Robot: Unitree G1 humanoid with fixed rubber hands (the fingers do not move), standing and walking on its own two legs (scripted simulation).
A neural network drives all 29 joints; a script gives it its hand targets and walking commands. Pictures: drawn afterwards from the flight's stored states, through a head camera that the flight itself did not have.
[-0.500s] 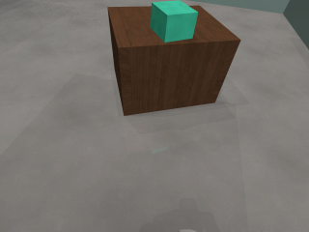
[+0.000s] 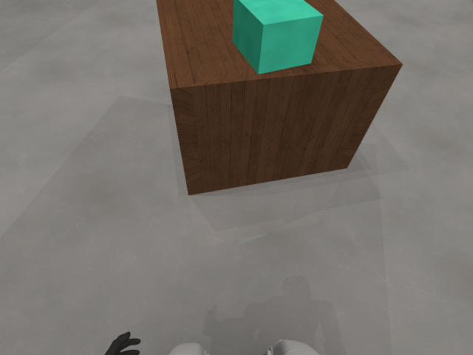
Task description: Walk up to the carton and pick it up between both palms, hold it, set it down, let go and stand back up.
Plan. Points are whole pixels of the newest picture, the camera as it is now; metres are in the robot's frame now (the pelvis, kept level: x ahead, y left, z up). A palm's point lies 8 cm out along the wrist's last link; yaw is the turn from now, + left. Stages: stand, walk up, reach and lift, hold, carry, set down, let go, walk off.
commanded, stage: walk up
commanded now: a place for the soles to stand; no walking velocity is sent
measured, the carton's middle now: (273, 30) +1.16 -0.17 -0.03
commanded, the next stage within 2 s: none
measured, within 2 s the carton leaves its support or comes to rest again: neither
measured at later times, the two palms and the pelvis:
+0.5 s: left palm (90, 279) +0.28 +0.30 -0.12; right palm (337, 294) +0.23 -0.19 -0.09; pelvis +0.23 +0.05 +0.01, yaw -3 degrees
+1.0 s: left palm (152, 184) +0.49 +0.20 -0.09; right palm (349, 181) +0.50 -0.30 -0.10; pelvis +0.45 -0.05 +0.02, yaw -4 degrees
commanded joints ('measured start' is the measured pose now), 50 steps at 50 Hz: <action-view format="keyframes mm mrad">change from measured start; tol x32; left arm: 1 166 162 44 25 -7 -61 12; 50 216 156 31 27 -9 -34 -10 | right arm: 1 -8 -48 -28 -132 -35 -24 17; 50 -67 -48 -32 -146 -37 -10 7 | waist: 1 21 37 17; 50 4 -80 -43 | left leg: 1 -185 85 -37 -193 35 -8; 9 119 -1 121 -686 577 4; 12 311 3 78 -686 210 1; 16 248 476 -855 -1206 -540 222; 26 127 231 -24 -1118 334 162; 35 102 271 16 -964 349 134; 40 -308 -8 0 15 -109 3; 50 -241 26 20 -287 248 2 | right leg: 1 40 -321 338 -381 199 -212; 10 -165 -156 118 -238 -344 -79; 16 -432 -26 195 683 -338 51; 37 192 1 81 -64 74 19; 40 485 -386 821 -345 -131 -220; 50 190 -218 227 -316 457 -77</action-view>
